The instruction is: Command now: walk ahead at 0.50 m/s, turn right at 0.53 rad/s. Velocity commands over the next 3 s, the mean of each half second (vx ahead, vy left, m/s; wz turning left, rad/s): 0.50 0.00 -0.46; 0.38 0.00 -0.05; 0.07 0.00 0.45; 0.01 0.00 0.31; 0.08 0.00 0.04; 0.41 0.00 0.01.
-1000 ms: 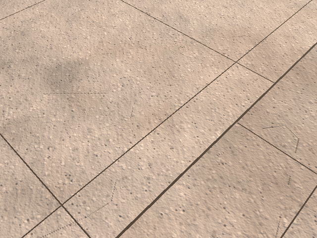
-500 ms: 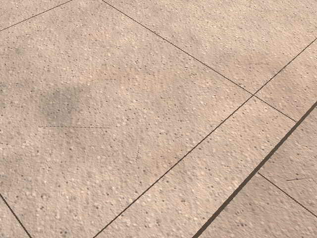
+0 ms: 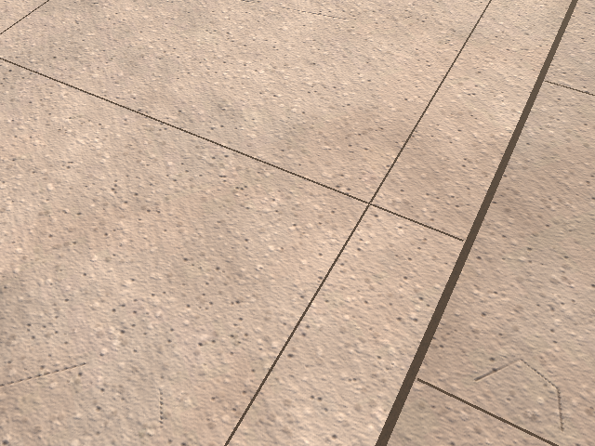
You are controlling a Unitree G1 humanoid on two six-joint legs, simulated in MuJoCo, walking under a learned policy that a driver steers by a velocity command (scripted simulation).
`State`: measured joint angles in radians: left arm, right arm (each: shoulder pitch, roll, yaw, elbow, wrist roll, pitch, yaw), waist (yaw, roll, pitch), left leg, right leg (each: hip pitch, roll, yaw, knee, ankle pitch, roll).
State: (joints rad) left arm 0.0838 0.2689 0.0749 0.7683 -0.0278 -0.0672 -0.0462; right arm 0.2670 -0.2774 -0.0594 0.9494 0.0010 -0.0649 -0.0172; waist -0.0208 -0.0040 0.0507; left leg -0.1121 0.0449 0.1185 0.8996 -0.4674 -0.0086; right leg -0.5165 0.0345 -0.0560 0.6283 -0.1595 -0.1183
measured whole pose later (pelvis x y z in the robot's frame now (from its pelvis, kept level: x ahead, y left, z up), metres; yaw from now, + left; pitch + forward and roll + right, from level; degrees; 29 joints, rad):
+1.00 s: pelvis +0.54 -0.02 -0.03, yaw -12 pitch +3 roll +1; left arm 0.00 0.22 0.03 0.66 0.03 -0.10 -0.02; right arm 0.39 -0.25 -0.04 0.90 0.00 -0.04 -0.01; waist -0.09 0.00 0.03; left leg -0.15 -0.06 -0.08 0.74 -0.52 0.01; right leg -0.51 0.00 -0.01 0.48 -0.03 -0.04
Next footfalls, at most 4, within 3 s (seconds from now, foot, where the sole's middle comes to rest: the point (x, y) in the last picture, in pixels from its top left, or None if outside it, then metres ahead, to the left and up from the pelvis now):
0.48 left None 0.45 0.11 -0.80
0.94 right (378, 341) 0.69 -0.17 -0.80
1.34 left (264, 360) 0.65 0.11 -0.80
1.82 right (361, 341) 0.69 -0.12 -0.80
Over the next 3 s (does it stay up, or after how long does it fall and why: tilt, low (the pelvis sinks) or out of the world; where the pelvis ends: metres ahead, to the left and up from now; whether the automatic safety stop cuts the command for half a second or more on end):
stays up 0.89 0.03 -0.04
